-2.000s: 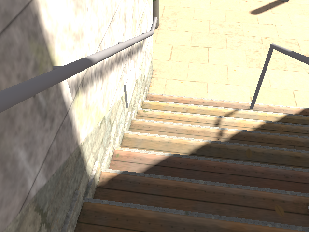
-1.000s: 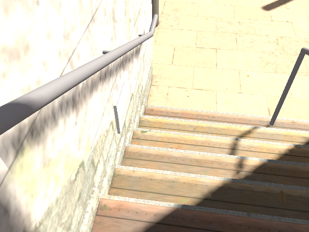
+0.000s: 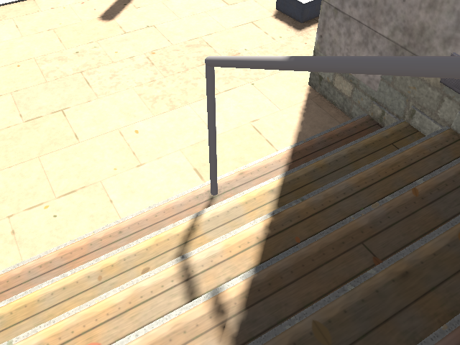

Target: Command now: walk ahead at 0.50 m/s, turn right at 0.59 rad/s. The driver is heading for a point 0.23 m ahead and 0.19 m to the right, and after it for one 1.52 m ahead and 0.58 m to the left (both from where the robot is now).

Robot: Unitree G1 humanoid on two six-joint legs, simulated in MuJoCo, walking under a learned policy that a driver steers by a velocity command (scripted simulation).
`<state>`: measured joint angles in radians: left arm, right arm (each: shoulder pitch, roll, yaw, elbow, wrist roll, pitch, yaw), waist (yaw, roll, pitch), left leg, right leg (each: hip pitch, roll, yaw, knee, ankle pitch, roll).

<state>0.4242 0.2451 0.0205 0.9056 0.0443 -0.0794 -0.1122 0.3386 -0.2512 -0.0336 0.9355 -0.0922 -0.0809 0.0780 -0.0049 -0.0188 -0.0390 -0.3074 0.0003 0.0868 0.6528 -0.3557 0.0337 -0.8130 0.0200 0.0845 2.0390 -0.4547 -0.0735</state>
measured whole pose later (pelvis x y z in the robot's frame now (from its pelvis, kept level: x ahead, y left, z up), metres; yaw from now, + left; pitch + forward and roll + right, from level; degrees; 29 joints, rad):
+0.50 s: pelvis +0.25 -0.04 -0.02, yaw -7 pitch +0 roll -2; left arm 0.26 0.17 0.02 0.90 0.07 -0.10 -0.03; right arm 0.39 -0.24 -0.04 0.97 -0.08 -0.11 0.07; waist -0.01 0.04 -0.01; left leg -0.47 0.06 -0.06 1.24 -0.39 0.12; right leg -0.37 -0.03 -0.10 0.79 -0.42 -0.03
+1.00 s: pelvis +0.53 -0.01 -0.20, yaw +10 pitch +2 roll +1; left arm 0.09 0.20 -0.04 0.80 0.12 -0.08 -0.06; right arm 0.55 -0.16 0.02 1.03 -0.07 -0.13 0.06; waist -0.07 0.00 -0.06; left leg -0.32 -0.17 -0.05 0.93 -0.64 0.13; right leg -0.85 -0.10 0.07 1.11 0.10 0.04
